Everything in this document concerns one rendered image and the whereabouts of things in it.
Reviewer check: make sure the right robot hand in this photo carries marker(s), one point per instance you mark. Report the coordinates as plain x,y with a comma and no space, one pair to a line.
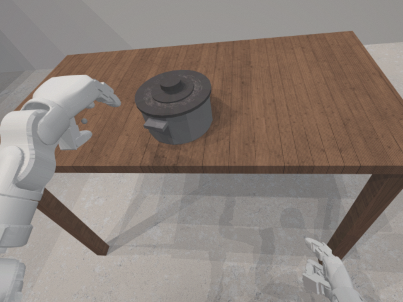
322,279

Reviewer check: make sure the robot left upper arm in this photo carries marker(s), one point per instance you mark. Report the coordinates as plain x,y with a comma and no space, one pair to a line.
12,272

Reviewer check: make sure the lid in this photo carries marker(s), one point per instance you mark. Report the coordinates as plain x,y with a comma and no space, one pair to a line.
152,101

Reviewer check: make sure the right robot forearm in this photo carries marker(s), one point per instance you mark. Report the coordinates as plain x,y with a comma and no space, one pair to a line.
345,294

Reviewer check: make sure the table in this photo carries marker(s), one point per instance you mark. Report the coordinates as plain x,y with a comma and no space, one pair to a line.
305,104

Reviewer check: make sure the left robot hand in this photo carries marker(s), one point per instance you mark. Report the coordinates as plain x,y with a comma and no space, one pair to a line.
73,94

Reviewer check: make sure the pot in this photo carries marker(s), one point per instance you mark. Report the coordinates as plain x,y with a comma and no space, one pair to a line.
180,129

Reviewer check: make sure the knob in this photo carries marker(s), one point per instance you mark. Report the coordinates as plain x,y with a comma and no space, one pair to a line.
170,83

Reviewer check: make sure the left robot forearm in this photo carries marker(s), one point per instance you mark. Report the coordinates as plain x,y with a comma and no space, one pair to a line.
27,163

